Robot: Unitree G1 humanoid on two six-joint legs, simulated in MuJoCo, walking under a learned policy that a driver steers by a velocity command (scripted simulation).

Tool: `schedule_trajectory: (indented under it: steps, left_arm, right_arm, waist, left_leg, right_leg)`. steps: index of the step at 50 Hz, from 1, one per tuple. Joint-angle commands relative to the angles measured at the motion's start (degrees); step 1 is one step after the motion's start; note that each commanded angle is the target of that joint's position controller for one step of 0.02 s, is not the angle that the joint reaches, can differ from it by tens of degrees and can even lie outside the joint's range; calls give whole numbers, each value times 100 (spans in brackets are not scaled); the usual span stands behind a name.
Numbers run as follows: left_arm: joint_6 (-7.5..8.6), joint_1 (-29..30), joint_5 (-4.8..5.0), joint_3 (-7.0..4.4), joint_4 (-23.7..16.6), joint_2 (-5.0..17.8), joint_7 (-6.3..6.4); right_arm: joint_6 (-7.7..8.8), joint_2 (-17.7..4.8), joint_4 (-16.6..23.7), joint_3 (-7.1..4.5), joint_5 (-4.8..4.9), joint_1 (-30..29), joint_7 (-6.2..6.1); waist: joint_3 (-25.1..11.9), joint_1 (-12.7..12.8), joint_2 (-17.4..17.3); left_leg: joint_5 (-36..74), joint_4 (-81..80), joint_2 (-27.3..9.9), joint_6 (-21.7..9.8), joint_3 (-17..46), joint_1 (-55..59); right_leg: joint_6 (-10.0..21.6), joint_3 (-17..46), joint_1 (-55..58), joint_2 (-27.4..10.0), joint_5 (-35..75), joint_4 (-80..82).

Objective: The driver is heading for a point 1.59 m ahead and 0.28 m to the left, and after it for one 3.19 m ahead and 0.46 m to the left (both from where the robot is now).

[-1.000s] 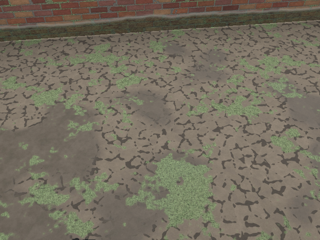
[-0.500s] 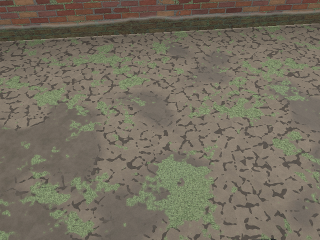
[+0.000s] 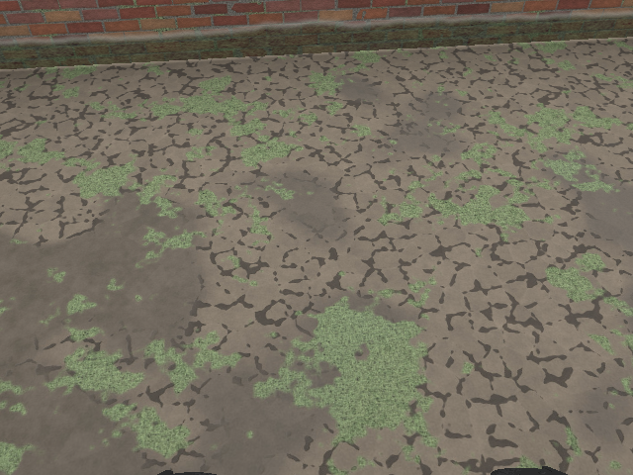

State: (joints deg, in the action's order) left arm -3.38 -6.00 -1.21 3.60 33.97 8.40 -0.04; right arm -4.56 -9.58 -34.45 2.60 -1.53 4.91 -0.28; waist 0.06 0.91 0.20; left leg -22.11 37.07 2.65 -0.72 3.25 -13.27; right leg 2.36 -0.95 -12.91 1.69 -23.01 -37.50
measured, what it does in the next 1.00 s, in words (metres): stands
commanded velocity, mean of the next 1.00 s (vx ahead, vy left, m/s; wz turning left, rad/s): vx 0.50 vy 0.00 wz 0.00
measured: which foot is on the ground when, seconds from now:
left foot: down 0.00-1.00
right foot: down 0.00-1.00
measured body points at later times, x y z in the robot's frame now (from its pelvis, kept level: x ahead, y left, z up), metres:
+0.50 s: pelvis +0.00 -0.01 +0.00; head -0.01 -0.01 +0.45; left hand +0.19 +0.19 -0.08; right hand +0.21 -0.20 -0.08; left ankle -0.02 +0.12 -0.72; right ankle -0.03 -0.09 -0.72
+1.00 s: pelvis +0.00 -0.01 +0.00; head -0.01 -0.01 +0.45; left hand +0.19 +0.19 -0.08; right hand +0.21 -0.21 -0.08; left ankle -0.02 +0.12 -0.72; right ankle -0.03 -0.09 -0.72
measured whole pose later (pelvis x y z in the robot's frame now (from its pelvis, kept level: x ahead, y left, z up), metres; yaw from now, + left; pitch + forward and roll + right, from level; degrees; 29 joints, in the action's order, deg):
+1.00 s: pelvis +0.00 -0.01 +0.00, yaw +1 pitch -1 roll +1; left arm -3.2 -7.5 -1.2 3.8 33.0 8.3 -0.2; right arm -4.7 -9.2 -35.1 2.6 -1.6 5.2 -0.5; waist -0.4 1.0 0.4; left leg -22.6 37.6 2.4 0.1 4.1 -13.7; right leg 3.1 -2.2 -13.3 1.7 -23.9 -38.4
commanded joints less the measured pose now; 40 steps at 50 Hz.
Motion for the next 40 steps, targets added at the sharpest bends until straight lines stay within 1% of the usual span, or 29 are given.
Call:
schedule_trajectory:
  steps: [1,2,4,5,7,8,9,10,12,13,15,16,18,19,21,22,24,25,27,28,30,31,32,33,35,36,38,39,40]
  left_arm:
    - [72,479,39,-110,-531,407,51]
    - [87,749,-16,-95,-671,380,-32]
    - [131,480,-75,-93,-600,331,-66]
    - [135,185,10,-102,-474,363,21]
    - [93,460,46,-109,-550,408,53]
    - [98,741,-10,-89,-693,370,-32]
    - [115,550,-61,-90,-652,323,-58]
    - [115,199,8,-94,-506,352,16]
    - [93,416,37,-103,-564,395,47]
    - [105,700,-20,-88,-705,367,-34]
    - [142,435,-77,-88,-629,319,-67]
    - [144,134,10,-98,-499,353,21]
    - [101,406,47,-106,-570,399,55]
    - [105,697,-12,-85,-715,360,-29]
    - [142,424,-75,-82,-640,307,-68]
    - [145,119,12,-95,-509,346,19]
    - [106,387,50,-103,-579,396,53]
    - [110,683,-9,-81,-726,357,-30]
    - [147,411,-72,-78,-652,302,-69]
    - [150,103,14,-91,-519,342,17]
    - [112,368,52,-99,-590,392,51]
    - [116,668,-7,-77,-738,351,-32]
    - [132,482,-57,-78,-696,305,-58]
    - [132,118,14,-85,-545,341,14]
    - [111,330,44,-94,-599,382,47]
    - [123,631,-16,-76,-745,349,-33]
    - [159,368,-75,-76,-667,301,-67]
    - [161,58,14,-89,-532,341,20]
    - [143,240,47,-90,-567,371,43]
  right_arm:
    - [121,-336,473,-93,-8,-405,-5]
    - [72,-427,608,-103,24,-693,6]
    - [55,-440,580,-131,-3,-605,-1]
    - [115,-363,450,-127,-5,-311,-26]
    - [130,-325,472,-99,-4,-450,-18]
    - [72,-407,607,-104,26,-736,-2]
    - [54,-437,578,-131,4,-662,-1]
    - [106,-358,442,-123,-4,-345,-19]
    - [133,-319,455,-95,-7,-432,-15]
    - [81,-411,592,-105,20,-717,-4]
    - [59,-426,560,-131,-8,-610,-10]
    - [117,-350,427,-126,-6,-309,-36]
    - [132,-316,447,-100,-6,-438,-28]
    - [71,-401,584,-105,19,-723,-11]
    - [48,-417,553,-130,-12,-605,-11]
    - [109,-344,419,-126,-10,-303,-37]
    - [127,-314,440,-101,-9,-435,-30]
    - [68,-399,578,-106,15,-723,-14]
    - [45,-413,548,-130,-14,-608,-14]
    - [105,-340,413,-126,-11,-308,-39]
    - [125,-309,435,-101,-10,-441,-33]
    - [66,-394,575,-106,13,-730,-17]
    - [47,-423,546,-131,-8,-655,-15]
    - [98,-344,407,-122,-10,-336,-34]
    - [125,-308,422,-96,-12,-423,-30]
    - [73,-400,564,-106,10,-713,-18]
    - [51,-414,533,-130,-17,-605,-23]
    - [109,-338,397,-125,-10,-305,-50]
    - [123,-301,419,-101,-8,-392,-47]
  waist:
    - [-364,-75,95]
    - [-61,20,76]
    - [-483,80,5]
    - [-921,-24,-27]
    - [-382,-67,75]
    - [-57,26,76]
    - [-369,77,23]
    - [-805,-12,9]
    - [-391,-55,89]
    - [-75,35,69]
    - [-504,92,10]
    - [-945,-10,-13]
    - [-404,-55,86]
    - [-69,33,83]
    - [-504,91,32]
    - [-943,-10,8]
    - [-401,-56,95]
    - [-64,30,86]
    - [-498,89,33]
    - [-934,-10,11]
    - [-395,-56,96]
    - [-60,29,85]
    - [-372,80,34]
    - [-803,-3,28]
    - [-391,-47,99]
    - [-72,35,71]
    - [-506,94,14]
    - [-941,-2,-2]
    - [-570,-41,63]
  left_leg:
    - [1051,-416,-182,-105,216,337]
    - [2163,-345,-281,-99,297,92]
    - [2436,-259,-318,-117,319,292]
    - [1310,-322,-216,-113,224,604]
    - [1036,-402,-177,-100,219,339]
    - [2134,-332,-276,-88,296,76]
    - [2312,-273,-302,-103,325,211]
    - [1269,-310,-204,-105,231,535]
    - [1058,-393,-181,-96,230,331]
    - [2181,-326,-279,-89,307,77]
    - [2463,-238,-314,-107,325,280]
    - [1338,-297,-210,-103,232,594]
    - [1060,-375,-170,-91,223,330]
    - [2160,-307,-267,-79,297,62]
    - [2435,-218,-301,-94,318,267]
    - [1314,-281,-200,-92,231,580]
    - [1036,-359,-162,-81,222,320]
    - [2136,-293,-259,-69,295,50]
    - [2414,-206,-295,-86,319,255]
    - [1294,-269,-194,-85,235,566]
    - [1017,-346,-156,-74,225,309]
    - [2115,-282,-253,-61,296,39]
    - [2300,-223,-281,-78,328,177]
    - [1264,-258,-185,-83,243,501]
    - [1046,-339,-161,-74,238,302]
    - [2168,-278,-257,-66,309,44]
    - [2458,-188,-294,-86,330,251]
    - [1339,-248,-192,-84,246,563]
    - [1148,-303,-162,-73,225,390]
  right_leg:
    - [120,522,-239,-424,1345,796]
    - [95,312,-342,-411,2254,529]
    - [71,250,-203,-393,2352,439]
    - [89,438,-37,-403,1485,678]
    - [124,518,-230,-434,1342,803]
    - [101,306,-354,-421,2256,534]
    - [85,260,-227,-409,2326,471]
    - [102,436,-92,-413,1472,693]
    - [130,507,-230,-430,1322,799]
    - [106,298,-332,-416,2250,526]
    - [81,230,-185,-397,2371,426]
    - [97,414,-17,-408,1519,660]
    - [134,496,-209,-442,1376,787]
    - [113,287,-340,-428,2284,517]
    - [88,222,-196,-406,2387,419]
    - [106,412,-29,-420,1533,657]
    - [143,500,-225,-456,1372,788]
    - [121,288,-356,-439,2278,516]
    - [95,221,-213,-414,2377,417]
    - [112,411,-47,-430,1521,658]
    - [150,501,-244,-467,1355,792]
    - [127,286,-374,-447,2263,517]
    - [110,238,-250,-432,2335,449]
    - [125,413,-116,-439,1494,675]
    - [154,490,-257,-461,1333,787]
    - [129,278,-361,-441,2257,508]
    - [101,206,-214,-418,2381,402]
    - [116,390,-48,-433,1539,641]
    - [139,448,-188,-451,1427,729]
